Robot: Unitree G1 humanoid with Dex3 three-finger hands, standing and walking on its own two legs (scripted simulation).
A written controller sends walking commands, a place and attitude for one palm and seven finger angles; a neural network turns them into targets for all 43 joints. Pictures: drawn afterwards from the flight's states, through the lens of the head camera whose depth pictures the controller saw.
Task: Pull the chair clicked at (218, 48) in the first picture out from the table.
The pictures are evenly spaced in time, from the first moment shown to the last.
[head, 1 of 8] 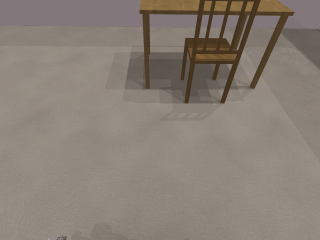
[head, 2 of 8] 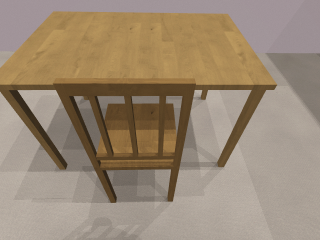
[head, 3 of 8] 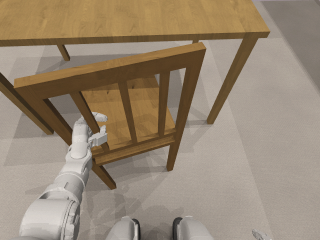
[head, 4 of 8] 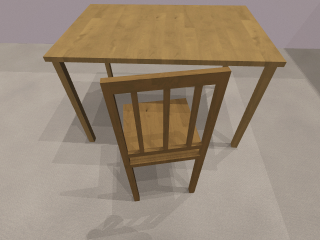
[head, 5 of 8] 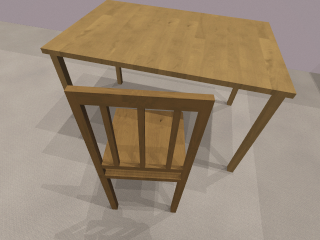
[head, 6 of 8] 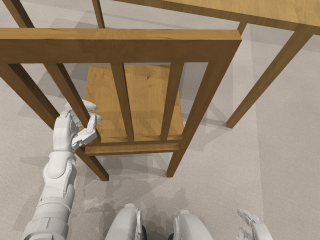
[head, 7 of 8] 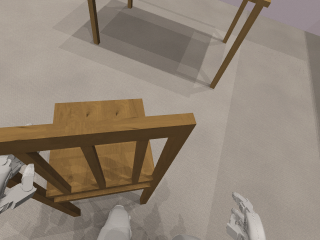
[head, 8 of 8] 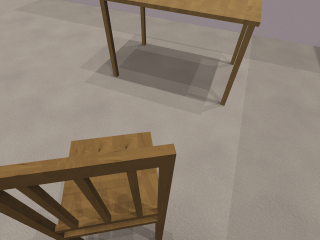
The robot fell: no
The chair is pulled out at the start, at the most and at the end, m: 0.00 1.11 1.11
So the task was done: yes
